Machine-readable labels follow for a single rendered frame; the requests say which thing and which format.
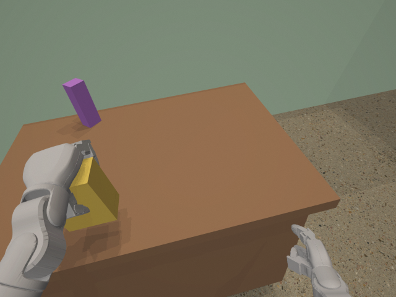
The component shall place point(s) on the right robot forearm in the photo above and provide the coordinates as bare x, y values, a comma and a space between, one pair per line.
327, 282

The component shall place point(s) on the left robot hand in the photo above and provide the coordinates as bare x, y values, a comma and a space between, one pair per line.
59, 166

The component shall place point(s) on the table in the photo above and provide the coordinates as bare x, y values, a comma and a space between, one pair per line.
209, 186

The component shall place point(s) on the left robot forearm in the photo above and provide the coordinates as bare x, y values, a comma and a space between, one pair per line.
38, 245

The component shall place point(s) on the sponge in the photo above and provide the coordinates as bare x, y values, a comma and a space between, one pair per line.
93, 189

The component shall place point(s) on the right robot hand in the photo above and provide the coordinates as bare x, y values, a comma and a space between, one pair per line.
303, 260

